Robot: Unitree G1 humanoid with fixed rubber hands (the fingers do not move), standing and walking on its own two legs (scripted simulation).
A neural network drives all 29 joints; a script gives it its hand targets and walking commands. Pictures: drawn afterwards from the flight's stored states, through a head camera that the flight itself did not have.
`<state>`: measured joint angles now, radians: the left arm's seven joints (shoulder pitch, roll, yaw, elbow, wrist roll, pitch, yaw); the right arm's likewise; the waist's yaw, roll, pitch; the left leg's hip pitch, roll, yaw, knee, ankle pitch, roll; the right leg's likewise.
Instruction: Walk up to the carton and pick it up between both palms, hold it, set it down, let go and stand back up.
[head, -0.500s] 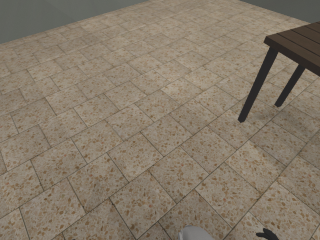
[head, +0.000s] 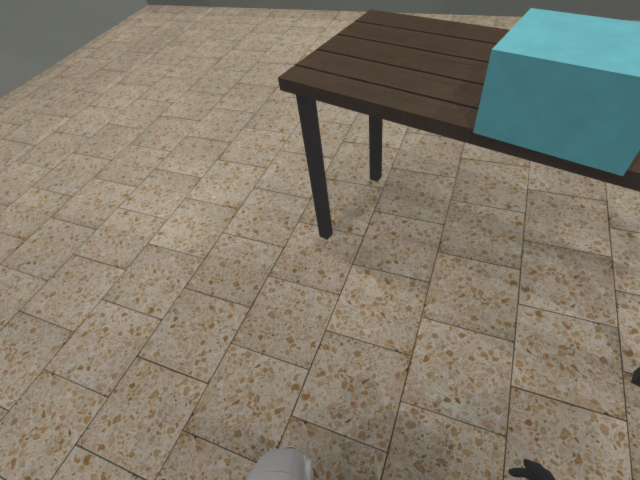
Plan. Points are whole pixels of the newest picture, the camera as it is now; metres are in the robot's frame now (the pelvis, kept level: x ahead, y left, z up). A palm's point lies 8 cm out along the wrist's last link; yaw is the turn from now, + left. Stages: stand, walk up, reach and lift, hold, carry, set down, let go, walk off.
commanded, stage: walk up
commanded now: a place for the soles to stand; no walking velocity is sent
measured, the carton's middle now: (574, 87) +0.81 -0.42 +0.04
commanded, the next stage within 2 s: none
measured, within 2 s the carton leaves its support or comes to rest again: neither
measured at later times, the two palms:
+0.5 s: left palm (289, 313) +0.38 +0.12 -0.09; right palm out of the picture +0.06 -0.32 -0.12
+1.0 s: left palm (337, 286) +0.47 +0.04 -0.15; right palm out of the picture +0.24 -0.40 -0.12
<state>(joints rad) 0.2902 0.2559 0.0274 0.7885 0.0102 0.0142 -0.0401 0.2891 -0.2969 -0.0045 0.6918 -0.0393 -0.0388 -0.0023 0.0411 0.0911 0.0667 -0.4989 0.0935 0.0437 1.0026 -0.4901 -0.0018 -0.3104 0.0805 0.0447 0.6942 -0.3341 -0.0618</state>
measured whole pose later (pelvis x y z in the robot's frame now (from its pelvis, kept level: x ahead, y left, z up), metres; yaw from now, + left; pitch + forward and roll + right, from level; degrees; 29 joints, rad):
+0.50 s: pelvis +0.16 -0.07 +0.00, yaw -25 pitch -3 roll +3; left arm 0.20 0.28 0.03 0.75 0.03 0.00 -0.09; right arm 0.41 -0.30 -0.02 0.79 -0.07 -0.08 -0.03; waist -0.04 -0.03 0.07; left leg -0.12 0.18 0.33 0.60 -0.37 -0.08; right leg -0.53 -0.10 0.02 0.78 -0.28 0.01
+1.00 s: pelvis +0.31 -0.15 -0.02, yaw -35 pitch -4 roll +2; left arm 0.38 0.25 0.02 0.82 0.05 0.02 -0.01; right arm 0.36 -0.20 -0.01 0.70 -0.02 -0.05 -0.01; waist 0.03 -0.05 0.04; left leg -0.40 0.03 0.10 0.81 -0.35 0.01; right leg -0.42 0.02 0.07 1.05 -0.59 0.02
